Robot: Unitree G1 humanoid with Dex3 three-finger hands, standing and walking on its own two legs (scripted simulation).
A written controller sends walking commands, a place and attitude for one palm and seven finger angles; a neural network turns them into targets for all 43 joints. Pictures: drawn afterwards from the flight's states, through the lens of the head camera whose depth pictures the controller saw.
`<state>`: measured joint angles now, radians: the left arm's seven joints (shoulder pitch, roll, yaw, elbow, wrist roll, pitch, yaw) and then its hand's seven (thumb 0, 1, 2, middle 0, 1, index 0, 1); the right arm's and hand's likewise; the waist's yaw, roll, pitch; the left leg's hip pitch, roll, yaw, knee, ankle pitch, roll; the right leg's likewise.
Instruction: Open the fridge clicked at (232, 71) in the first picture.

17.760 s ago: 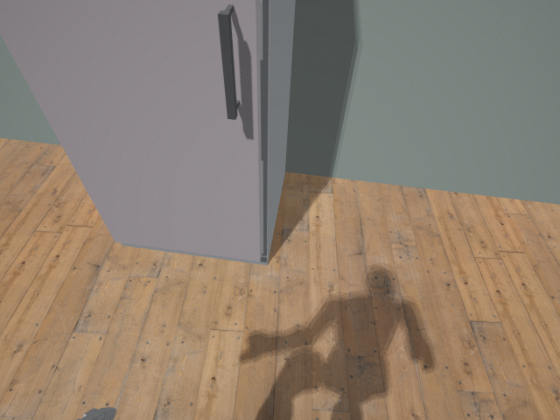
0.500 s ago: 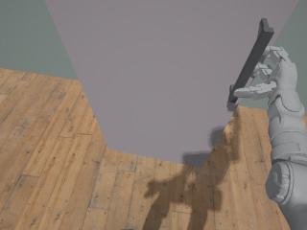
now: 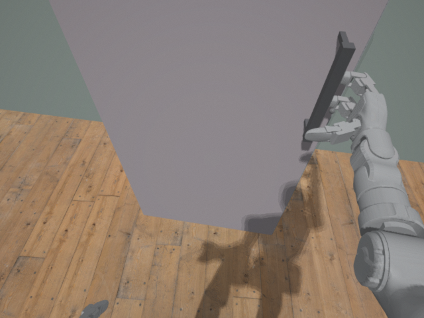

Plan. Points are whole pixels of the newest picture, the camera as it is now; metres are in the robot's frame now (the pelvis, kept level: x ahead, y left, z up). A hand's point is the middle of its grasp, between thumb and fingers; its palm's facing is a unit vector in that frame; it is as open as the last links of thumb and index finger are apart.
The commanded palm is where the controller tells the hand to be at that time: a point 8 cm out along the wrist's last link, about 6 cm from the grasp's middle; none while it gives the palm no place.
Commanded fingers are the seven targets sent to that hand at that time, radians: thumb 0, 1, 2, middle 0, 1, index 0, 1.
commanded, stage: slide the fingers in behind the handle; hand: right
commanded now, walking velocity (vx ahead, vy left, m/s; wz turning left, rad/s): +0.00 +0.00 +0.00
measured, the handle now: (323, 93) +0.54 -0.15 +0.15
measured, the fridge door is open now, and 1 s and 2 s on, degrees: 0 0 0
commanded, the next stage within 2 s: grip the handle and tug to test in 1.10 s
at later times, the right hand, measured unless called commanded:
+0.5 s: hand (320, 109) +0.48 -0.14 +0.15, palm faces +0.04 +1.00 +0.02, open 14.0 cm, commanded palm +0.45 -0.18 +0.15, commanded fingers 0.00 0.50 -0.30 0.30 1.20 0.30 1.20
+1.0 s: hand (312, 105) +0.49 -0.12 +0.15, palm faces +0.04 +1.00 +0.01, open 14.0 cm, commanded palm +0.46 -0.17 +0.15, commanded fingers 0.00 0.50 -0.30 0.30 1.20 0.30 1.20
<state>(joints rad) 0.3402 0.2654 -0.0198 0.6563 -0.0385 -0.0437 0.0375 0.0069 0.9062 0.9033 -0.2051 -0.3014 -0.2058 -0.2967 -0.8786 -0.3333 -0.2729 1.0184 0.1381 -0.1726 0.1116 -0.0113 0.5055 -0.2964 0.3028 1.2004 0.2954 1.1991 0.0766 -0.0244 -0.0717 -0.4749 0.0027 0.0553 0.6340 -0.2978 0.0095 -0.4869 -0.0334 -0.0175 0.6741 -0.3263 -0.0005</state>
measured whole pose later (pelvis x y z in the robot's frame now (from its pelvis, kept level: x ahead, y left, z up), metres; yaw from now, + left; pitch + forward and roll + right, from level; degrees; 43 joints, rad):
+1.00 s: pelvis +0.00 +0.00 +0.00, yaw +0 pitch +9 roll +1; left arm 0.37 0.25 -0.01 0.68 -0.03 -0.04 0.03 0.01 0.91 0.90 -0.21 -0.30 -0.21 -0.30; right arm -0.92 -0.29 -0.26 1.06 0.11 -0.20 0.03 -0.01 0.50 -0.30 0.30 1.20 0.30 1.20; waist 0.09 -0.03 -0.07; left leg -0.49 0.00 0.05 0.64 -0.30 0.01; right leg -0.50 -0.04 -0.02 0.67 -0.33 0.00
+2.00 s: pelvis +0.01 +0.00 +0.00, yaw +1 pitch +8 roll +1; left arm 0.36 0.25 0.00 0.67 -0.03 -0.02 0.02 0.01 0.91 0.90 -0.20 -0.30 -0.21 -0.30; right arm -0.83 -0.27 -0.24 0.93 0.13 -0.15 0.02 0.01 -0.75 -0.82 0.38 1.39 0.39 1.38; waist 0.08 -0.04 -0.08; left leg -0.45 0.00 0.04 0.62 -0.31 0.01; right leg -0.45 -0.04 -0.03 0.65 -0.34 0.00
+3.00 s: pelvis +0.03 +0.00 +0.01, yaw +1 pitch +6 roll +0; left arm 0.30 0.24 0.00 0.62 -0.04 0.00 0.03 0.01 0.91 0.90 -0.20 -0.30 -0.20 -0.30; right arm -0.58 -0.19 -0.19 0.58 0.15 -0.03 0.02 0.01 -0.75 -0.78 0.37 1.40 0.37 1.37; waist 0.03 -0.05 -0.09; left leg -0.35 -0.01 0.03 0.56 -0.31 0.01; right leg -0.34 -0.04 -0.04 0.58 -0.33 0.01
